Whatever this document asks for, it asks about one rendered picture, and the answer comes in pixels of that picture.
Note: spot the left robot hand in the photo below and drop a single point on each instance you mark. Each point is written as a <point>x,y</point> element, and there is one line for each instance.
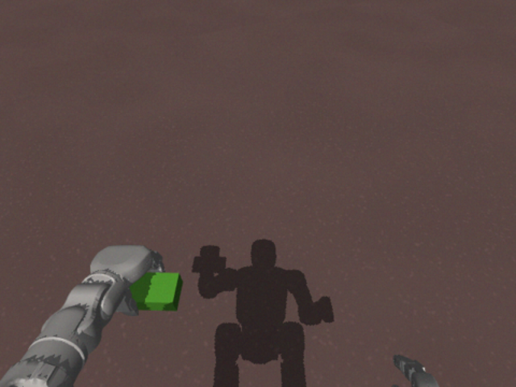
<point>129,263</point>

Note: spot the small box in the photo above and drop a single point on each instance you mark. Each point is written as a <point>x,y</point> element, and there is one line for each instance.
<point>157,291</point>

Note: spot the right robot hand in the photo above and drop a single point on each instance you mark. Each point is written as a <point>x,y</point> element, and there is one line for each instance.
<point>414,372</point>

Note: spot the left robot arm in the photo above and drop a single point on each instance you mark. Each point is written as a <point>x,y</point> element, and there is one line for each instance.
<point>60,351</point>

